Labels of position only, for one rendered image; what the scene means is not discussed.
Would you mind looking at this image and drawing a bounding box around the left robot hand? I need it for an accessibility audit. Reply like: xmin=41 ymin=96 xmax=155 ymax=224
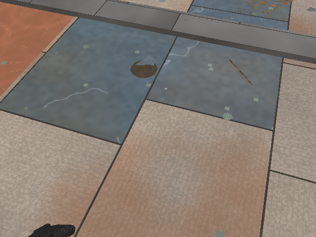
xmin=28 ymin=223 xmax=75 ymax=237

